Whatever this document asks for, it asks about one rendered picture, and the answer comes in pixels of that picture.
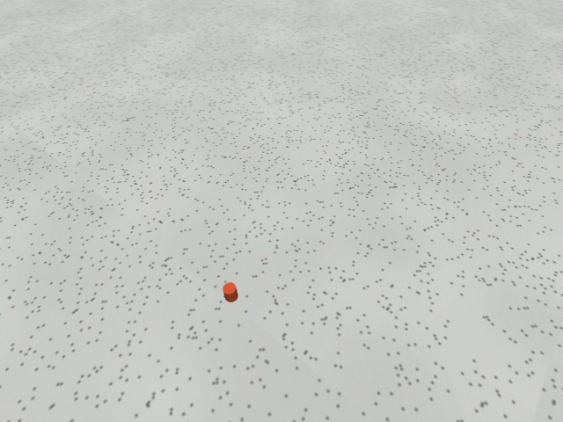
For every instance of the tin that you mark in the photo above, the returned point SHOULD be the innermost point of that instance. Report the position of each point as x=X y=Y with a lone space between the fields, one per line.
x=230 y=292

